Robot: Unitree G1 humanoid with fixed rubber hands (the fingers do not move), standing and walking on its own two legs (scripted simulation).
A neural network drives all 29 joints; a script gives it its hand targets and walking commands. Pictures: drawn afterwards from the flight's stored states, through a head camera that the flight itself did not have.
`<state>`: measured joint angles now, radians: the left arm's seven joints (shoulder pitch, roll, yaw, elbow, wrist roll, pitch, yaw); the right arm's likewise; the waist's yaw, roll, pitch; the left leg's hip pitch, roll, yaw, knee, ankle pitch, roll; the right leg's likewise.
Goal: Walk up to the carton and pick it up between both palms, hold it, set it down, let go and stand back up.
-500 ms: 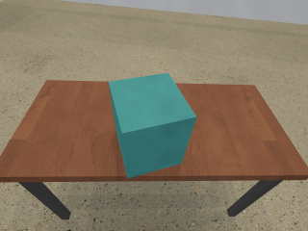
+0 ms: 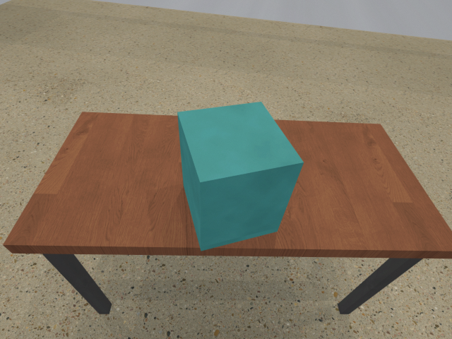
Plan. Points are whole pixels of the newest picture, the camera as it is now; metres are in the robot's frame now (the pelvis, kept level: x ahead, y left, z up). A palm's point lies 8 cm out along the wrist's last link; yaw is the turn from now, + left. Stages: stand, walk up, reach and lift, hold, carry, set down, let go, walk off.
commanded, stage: stand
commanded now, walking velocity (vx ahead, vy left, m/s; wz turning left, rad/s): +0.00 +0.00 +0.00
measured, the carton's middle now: (231, 176) +0.46 -0.02 +0.00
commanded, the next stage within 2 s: none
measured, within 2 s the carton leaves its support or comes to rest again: neither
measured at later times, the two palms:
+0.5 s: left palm out of the picture +0.01 +0.24 -0.13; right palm out of the picture +0.02 -0.26 -0.11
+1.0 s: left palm out of the picture +0.05 +0.22 -0.13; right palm out of the picture +0.03 -0.27 -0.12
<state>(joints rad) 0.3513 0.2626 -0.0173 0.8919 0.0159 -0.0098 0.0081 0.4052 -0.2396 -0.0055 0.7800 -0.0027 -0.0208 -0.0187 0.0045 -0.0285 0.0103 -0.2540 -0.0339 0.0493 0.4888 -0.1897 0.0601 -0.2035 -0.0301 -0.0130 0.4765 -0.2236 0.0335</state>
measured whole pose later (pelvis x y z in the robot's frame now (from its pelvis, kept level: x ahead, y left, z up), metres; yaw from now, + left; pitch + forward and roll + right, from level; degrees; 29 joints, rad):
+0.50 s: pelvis +0.01 -0.01 +0.00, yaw +0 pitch -1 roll +0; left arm 0.38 0.25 -0.02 0.94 0.01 -0.01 0.02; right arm 0.40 -0.23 -0.01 0.84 0.00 -0.01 -0.03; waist 0.00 -0.02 0.00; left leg -0.27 -0.03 0.05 0.48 -0.19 0.05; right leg -0.22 -0.02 -0.01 0.48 -0.23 0.03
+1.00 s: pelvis +0.03 -0.02 +0.00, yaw +0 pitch -1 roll +0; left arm 0.32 0.23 -0.03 0.97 0.00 -0.01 0.03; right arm 0.38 -0.21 0.02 0.92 0.00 -0.02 -0.03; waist 0.00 -0.02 0.01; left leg -0.23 -0.01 0.03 0.46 -0.21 0.03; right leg -0.18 -0.01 -0.03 0.45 -0.25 0.00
